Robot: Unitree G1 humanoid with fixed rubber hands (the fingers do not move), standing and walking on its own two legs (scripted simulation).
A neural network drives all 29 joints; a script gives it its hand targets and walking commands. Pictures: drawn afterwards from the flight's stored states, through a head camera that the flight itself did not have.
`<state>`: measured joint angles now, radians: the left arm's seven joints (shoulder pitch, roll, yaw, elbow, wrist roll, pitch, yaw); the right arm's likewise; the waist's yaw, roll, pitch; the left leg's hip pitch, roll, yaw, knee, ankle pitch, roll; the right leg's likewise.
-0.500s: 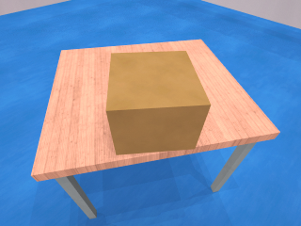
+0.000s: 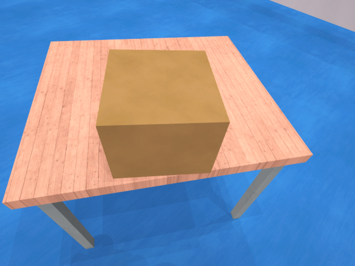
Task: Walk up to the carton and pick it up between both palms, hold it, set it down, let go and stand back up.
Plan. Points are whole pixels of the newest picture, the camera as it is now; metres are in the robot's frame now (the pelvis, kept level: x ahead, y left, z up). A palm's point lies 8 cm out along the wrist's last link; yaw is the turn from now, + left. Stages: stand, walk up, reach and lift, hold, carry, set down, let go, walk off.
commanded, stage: walk up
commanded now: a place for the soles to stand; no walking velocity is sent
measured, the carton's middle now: (160, 112) +0.53 +0.04 +0.03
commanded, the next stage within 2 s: none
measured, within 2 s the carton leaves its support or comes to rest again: neither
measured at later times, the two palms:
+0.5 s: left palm out of the picture +0.04 +0.20 -0.12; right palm out of the picture +0.09 -0.28 -0.12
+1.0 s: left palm out of the picture +0.00 +0.23 -0.14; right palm out of the picture +0.09 -0.28 -0.12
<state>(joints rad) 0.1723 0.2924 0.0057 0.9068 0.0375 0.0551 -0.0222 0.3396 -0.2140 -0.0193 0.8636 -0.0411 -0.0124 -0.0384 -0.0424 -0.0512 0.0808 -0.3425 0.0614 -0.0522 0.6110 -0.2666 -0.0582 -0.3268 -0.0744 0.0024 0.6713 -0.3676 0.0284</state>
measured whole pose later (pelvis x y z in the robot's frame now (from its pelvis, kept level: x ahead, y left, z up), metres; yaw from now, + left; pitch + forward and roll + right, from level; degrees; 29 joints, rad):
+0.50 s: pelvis +0.01 -0.05 +0.01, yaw +6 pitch -2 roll -1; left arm 0.23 0.22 -0.03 0.98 0.00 0.02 -0.01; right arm 0.26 -0.23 0.03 0.96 -0.01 -0.02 -0.01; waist -0.01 0.02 0.04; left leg -0.26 0.04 -0.11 0.55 -0.26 -0.06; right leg -0.18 -0.03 -0.13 0.52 -0.31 -0.01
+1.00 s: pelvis +0.01 -0.04 +0.00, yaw +10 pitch -1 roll -1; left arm 0.23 0.30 -0.02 1.00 0.03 0.05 0.00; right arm 0.27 -0.22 0.02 0.97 -0.01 -0.01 -0.04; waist -0.01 -0.03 0.06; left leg -0.32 -0.01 -0.16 0.60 -0.26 -0.05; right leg -0.22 -0.04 -0.13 0.59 -0.36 0.00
